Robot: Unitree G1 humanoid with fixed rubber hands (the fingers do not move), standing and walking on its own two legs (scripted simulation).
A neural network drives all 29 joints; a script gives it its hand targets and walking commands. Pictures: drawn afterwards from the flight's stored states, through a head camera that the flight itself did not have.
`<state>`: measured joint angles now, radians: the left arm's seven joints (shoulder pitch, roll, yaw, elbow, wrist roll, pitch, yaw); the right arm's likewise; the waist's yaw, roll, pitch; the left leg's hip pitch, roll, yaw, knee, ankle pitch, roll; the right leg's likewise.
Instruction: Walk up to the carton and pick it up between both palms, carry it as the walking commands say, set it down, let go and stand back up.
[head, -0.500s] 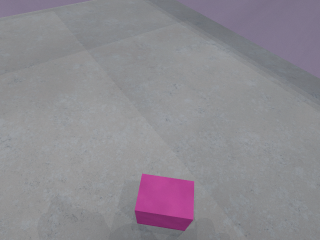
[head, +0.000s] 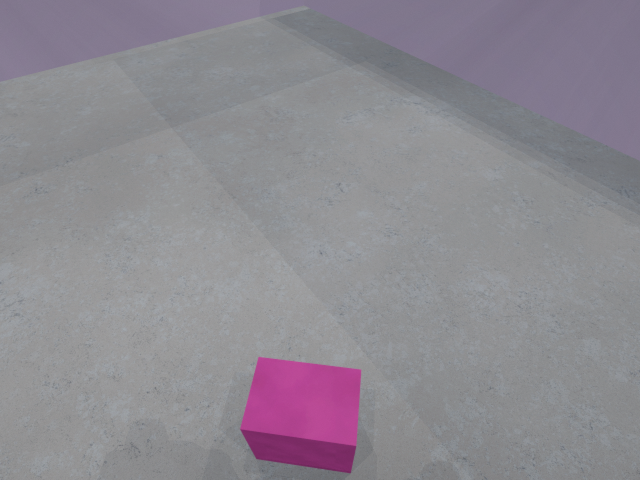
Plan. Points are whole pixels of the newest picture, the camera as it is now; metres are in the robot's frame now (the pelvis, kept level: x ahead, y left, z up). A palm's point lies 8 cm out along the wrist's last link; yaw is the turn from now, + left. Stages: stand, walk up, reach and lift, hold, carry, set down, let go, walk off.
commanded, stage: walk up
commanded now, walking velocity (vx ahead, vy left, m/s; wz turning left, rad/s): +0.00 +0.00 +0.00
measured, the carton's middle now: (305, 416) +0.40 +0.04 -0.64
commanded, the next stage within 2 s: none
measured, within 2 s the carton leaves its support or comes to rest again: neither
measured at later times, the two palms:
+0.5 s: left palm out of the picture -0.01 +0.27 -0.15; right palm out of the picture -0.03 -0.20 -0.15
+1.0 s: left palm out of the picture +0.01 +0.32 -0.16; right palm out of the picture +0.09 -0.15 -0.15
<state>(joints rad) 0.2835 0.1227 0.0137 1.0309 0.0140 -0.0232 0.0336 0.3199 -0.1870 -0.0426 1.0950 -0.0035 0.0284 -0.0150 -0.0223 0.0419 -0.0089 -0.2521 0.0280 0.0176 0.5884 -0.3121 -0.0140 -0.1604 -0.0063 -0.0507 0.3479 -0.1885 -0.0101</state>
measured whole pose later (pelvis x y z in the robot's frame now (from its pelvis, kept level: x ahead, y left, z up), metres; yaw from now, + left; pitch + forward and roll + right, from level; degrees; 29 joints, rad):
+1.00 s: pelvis +0.05 +0.09 -0.01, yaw -3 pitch +0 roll +0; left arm 0.39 0.16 0.03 1.10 0.01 0.00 0.04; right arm 0.25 -0.17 -0.05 0.97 -0.02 0.00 -0.02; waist 0.02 -0.02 0.03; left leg -0.32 0.05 0.07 0.51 -0.20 -0.02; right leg -0.16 -0.13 -0.07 0.54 -0.41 0.06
